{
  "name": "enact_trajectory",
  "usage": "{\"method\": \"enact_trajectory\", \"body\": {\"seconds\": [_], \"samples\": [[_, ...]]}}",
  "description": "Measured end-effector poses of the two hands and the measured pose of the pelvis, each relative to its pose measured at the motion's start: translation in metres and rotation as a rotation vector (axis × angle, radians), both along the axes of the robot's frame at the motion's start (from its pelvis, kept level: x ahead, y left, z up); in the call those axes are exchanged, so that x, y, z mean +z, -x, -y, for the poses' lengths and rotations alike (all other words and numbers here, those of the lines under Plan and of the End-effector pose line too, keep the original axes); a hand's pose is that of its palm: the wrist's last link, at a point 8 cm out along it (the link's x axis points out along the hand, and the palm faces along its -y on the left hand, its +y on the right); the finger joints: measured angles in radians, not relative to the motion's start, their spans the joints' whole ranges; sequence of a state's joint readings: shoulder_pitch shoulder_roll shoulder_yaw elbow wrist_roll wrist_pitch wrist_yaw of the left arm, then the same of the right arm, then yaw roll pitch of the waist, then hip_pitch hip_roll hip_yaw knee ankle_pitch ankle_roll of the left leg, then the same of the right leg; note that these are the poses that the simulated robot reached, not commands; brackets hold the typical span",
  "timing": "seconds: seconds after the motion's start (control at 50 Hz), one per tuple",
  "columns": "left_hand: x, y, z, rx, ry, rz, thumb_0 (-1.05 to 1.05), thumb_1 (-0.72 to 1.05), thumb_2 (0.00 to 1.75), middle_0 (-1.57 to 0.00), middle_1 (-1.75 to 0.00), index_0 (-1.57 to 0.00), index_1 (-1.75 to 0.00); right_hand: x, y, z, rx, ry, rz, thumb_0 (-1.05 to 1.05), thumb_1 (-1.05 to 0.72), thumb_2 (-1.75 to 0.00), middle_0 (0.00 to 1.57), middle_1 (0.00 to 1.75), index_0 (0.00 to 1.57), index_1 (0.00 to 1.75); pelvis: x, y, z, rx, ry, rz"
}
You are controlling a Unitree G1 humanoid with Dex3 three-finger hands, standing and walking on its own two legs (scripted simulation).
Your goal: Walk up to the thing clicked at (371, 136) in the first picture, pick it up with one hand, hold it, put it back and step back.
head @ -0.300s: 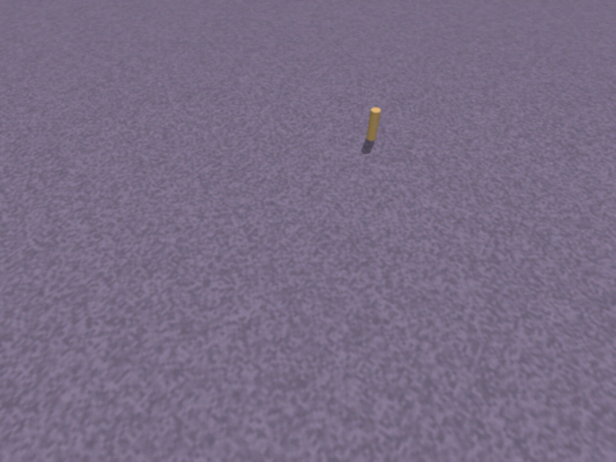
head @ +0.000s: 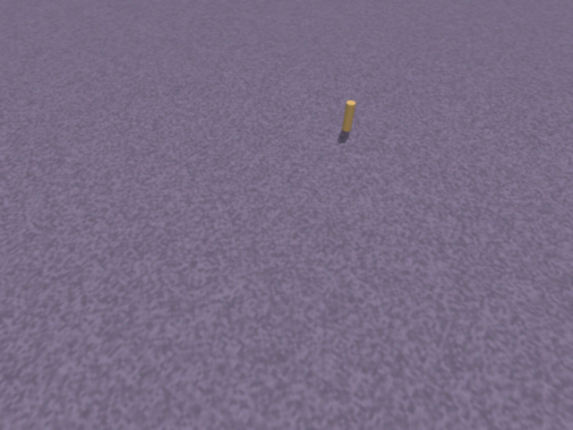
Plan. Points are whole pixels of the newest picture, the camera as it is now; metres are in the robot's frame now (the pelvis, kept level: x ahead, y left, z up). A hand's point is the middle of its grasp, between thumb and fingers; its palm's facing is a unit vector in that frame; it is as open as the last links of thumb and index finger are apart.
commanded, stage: stand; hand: left
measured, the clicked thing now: (348, 116) +1.86 -0.36 -0.69
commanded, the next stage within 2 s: walk up in 0.82 s
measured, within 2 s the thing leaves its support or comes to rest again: neither
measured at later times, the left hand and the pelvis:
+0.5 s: hand out of the picture +0.08 +0.25 -0.16, palm faces -0.03 -0.94 -0.34, open 7.4 cm; pelvis +0.01 +0.00 +0.00, yaw +0 degrees
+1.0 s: hand out of the picture +0.13 +0.26 -0.15, palm faces -0.12 -0.93 -0.36, open 7.4 cm; pelvis +0.04 -0.02 -0.01, yaw -4 degrees
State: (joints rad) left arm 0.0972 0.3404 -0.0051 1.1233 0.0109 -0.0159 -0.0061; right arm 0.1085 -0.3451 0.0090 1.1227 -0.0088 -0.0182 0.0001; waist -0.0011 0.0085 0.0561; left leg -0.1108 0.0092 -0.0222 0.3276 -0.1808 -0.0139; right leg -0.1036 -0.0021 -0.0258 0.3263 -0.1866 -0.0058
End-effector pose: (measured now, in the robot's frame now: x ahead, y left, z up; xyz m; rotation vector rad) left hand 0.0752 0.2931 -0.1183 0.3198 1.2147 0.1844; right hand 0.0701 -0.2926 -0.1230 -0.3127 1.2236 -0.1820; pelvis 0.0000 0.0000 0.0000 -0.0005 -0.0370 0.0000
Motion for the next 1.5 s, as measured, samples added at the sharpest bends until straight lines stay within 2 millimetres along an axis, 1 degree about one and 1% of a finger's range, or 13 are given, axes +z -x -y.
{"method": "enact_trajectory", "body": {"seconds": [0.42, 0.82, 0.88, 0.96, 1.04, 1.1, 1.16, 1.22, 1.26, 1.3, 1.38, 1.44, 1.5], "samples": [[-0.002, 0.006, -0.003, 0.009, 0.001, -0.029, 0.01, 0.90, 0.90, -0.21, -0.30, -0.20, -0.29, 0.000, 0.000, -0.001, 0.001, 0.004, -0.017, 0.01, -0.91, -0.90, 0.20, 0.30, 0.20, 0.30, 0.000, -0.004, -0.001, 0.000, 0.000, -0.007], [-0.001, -0.008, -0.005, 0.004, 0.001, -0.014, 0.01, 0.90, 0.90, -0.21, -0.30, -0.20, -0.29, 0.002, -0.010, -0.002, 0.001, 0.008, -0.010, 0.01, -0.91, -0.90, 0.20, 0.30, 0.20, 0.30, 0.001, -0.011, -0.004, 0.000, 0.000, -0.010], [-0.001, -0.012, -0.009, -0.014, 0.014, -0.002, 0.01, 0.90, 0.90, -0.21, -0.30, -0.20, -0.29, 0.004, -0.012, 0.003, -0.009, 0.000, 0.043, 0.01, -0.91, -0.90, 0.20, 0.30, 0.20, 0.30, -0.003, -0.016, -0.003, -0.029, -0.011, -0.018], [0.004, -0.034, -0.012, -0.073, -0.010, -0.022, 0.01, 0.90, 0.90, -0.21, -0.30, -0.20, -0.29, 0.009, -0.004, 0.027, -0.063, 0.021, 0.107, 0.00, -0.90, -0.90, 0.21, 0.30, 0.20, 0.30, -0.006, -0.027, 0.007, -0.066, -0.021, -0.026], [0.015, -0.075, -0.003, -0.115, -0.024, 0.026, 0.01, 0.90, 0.90, -0.20, -0.30, -0.20, -0.29, 0.011, 0.011, 0.062, -0.102, 0.054, 0.048, 0.00, -0.90, -0.90, 0.21, 0.30, 0.20, 0.30, -0.007, -0.048, 0.028, -0.087, -0.029, -0.021], [0.022, -0.109, 0.012, -0.150, -0.043, 0.050, 0.01, 0.90, 0.90, -0.20, -0.30, -0.20, -0.29, 0.006, 0.010, 0.093, -0.136, 0.068, 0.018, 0.01, -0.90, -0.90, 0.21, 0.30, 0.20, 0.30, -0.012, -0.070, 0.048, -0.114, -0.032, -0.011], [0.020, -0.144, 0.034, -0.175, -0.078, 0.069, 0.01, 0.90, 0.90, -0.20, -0.30, -0.20, -0.29, -0.010, -0.005, 0.128, -0.168, 0.074, 0.015, 0.01, -0.90, -0.90, 0.20, 0.30, 0.20, 0.30, -0.025, -0.097, 0.075, -0.138, -0.042, -0.004], [0.015, -0.170, 0.060, -0.164, -0.099, 0.122, 0.01, 0.91, 0.90, -0.20, -0.30, -0.20, -0.29, -0.026, -0.035, 0.156, -0.170, 0.076, 0.005, 0.01, -0.90, -0.90, 0.20, 0.30, 0.20, 0.30, -0.037, -0.120, 0.099, -0.140, 0.006, 0.009], [0.016, -0.176, 0.078, -0.147, -0.083, 0.140, 0.01, 0.91, 0.90, -0.20, -0.30, -0.20, -0.29, -0.025, -0.062, 0.162, -0.152, 0.058, 0.018, 0.01, -0.91, -0.90, 0.20, 0.30, 0.20, 0.30, -0.033, -0.135, 0.109, -0.152, -0.007, 0.015], [0.019, -0.177, 0.094, -0.130, -0.059, 0.116, 0.00, 0.91, 0.90, -0.20, -0.30, -0.20, -0.29, -0.016, -0.094, 0.164, -0.137, 0.032, 0.061, 0.01, -0.91, -0.90, 0.20, 0.30, 0.20, 0.30, -0.023, -0.150, 0.116, -0.164, -0.010, 0.020], [0.021, -0.185, 0.114, -0.130, -0.035, 0.039, 0.00, 0.90, 0.90, -0.21, -0.30, -0.21, -0.30, 0.003, -0.157, 0.167, -0.116, -0.006, 0.164, 0.01, -0.91, -0.90, 0.20, 0.30, 0.20, 0.30, -0.009, -0.185, 0.127, -0.201, -0.007, 0.020], [0.017, -0.202, 0.120, -0.135, -0.024, -0.002, 0.01, 0.90, 0.90, -0.21, -0.30, -0.21, -0.30, 0.012, -0.192, 0.170, -0.106, -0.012, 0.187, 0.01, -0.91, -0.90, 0.20, 0.30, 0.20, 0.30, -0.007, -0.215, 0.135, -0.217, 0.005, 0.010], [0.010, -0.233, 0.122, -0.146, -0.014, -0.020, 0.01, 0.90, 0.90, -0.21, -0.30, -0.21, -0.30, 0.016, -0.224, 0.174, -0.101, 0.002, 0.167, 0.01, -0.91, -0.90, 0.20, 0.30, 0.20, 0.30, -0.008, -0.249, 0.139, -0.222, 0.021, -0.004]]}}
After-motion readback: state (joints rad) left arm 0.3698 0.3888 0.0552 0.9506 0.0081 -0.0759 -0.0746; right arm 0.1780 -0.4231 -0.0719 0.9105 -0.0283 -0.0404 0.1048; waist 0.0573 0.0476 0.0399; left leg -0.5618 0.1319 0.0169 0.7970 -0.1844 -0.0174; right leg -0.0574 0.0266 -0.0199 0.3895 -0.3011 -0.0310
